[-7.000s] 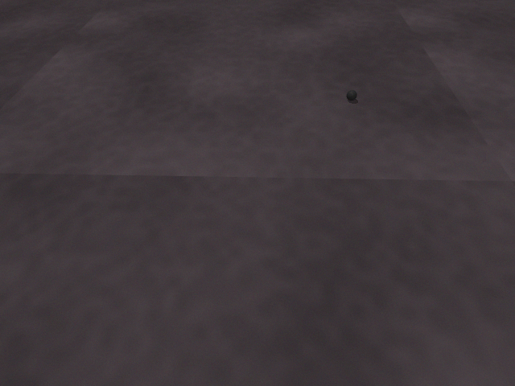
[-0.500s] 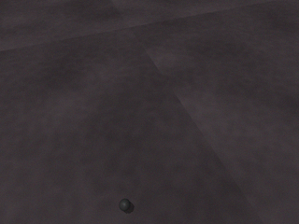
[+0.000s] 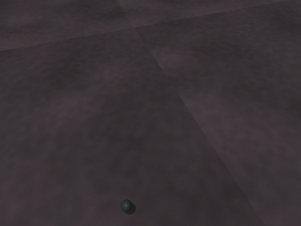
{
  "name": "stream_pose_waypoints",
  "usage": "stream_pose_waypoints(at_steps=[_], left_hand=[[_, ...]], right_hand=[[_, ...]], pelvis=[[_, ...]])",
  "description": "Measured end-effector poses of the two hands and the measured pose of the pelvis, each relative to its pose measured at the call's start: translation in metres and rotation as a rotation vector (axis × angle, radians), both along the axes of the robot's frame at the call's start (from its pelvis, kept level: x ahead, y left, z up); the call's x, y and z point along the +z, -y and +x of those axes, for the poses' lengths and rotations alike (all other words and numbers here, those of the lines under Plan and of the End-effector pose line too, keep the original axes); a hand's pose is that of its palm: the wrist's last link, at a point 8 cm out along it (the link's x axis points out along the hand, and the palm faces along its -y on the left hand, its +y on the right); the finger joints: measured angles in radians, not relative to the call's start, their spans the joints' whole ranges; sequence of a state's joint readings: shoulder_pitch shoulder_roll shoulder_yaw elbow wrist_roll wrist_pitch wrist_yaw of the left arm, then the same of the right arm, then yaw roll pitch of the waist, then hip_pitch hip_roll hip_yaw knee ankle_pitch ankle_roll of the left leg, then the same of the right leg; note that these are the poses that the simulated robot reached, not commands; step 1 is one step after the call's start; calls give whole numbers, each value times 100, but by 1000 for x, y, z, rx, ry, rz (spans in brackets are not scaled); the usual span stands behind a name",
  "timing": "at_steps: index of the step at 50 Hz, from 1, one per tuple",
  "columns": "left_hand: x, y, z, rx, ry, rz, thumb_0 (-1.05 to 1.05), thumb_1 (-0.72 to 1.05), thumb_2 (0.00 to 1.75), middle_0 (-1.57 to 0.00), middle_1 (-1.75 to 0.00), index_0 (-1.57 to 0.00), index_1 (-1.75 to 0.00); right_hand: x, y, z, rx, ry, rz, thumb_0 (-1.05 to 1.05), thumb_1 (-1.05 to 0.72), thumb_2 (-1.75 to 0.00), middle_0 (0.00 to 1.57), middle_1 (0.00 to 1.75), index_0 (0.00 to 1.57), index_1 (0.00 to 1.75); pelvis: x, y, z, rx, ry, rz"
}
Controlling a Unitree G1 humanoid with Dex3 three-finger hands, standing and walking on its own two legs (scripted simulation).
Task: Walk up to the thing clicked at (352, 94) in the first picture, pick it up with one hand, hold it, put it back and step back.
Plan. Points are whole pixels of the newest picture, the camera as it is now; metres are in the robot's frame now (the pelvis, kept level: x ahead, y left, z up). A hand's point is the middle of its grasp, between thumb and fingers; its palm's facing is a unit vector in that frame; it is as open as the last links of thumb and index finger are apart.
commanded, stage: stand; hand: left
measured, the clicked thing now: (126, 205) +0.37 +0.20 -0.75
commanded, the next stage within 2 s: none
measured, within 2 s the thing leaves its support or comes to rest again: neither
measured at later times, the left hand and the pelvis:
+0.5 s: hand out of the picture +0.07 +0.25 -0.16, palm faces -0.02 -0.94 -0.34, open 7.4 cm; pelvis +0.00 -0.01 +0.00, yaw +1 degrees
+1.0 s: hand out of the picture +0.08 +0.25 -0.15, palm faces -0.02 -0.94 -0.35, open 7.4 cm; pelvis +0.00 -0.01 +0.00, yaw +1 degrees
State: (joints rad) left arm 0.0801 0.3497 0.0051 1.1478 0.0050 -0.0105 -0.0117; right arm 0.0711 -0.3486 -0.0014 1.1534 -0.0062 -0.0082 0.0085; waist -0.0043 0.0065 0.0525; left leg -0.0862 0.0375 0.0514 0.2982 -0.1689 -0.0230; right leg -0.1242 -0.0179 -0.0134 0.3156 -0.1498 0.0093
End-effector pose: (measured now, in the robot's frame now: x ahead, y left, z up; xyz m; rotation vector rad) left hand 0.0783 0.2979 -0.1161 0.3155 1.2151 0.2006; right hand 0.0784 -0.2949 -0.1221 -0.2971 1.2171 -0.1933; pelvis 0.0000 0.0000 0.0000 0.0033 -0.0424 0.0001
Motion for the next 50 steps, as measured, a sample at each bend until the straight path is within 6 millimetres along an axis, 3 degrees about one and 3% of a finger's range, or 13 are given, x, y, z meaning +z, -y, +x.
stream_pose_waypoints(at_steps=[23,50], left_hand=[[-3,6,-14,4,-24,-2,0,90,89,-20,-30,-21,-30],[0,6,-4,0,-10,4,0,90,89,-20,-30,-21,-30]], right_hand=[[-4,7,-21,-4,-55,0,1,-90,-90,20,30,20,30],[-2,7,-5,10,-27,0,1,-90,-90,20,30,20,30]], pelvis=[[-1,6,-2,9,-5,-2],[0,7,4,9,-8,-1]])
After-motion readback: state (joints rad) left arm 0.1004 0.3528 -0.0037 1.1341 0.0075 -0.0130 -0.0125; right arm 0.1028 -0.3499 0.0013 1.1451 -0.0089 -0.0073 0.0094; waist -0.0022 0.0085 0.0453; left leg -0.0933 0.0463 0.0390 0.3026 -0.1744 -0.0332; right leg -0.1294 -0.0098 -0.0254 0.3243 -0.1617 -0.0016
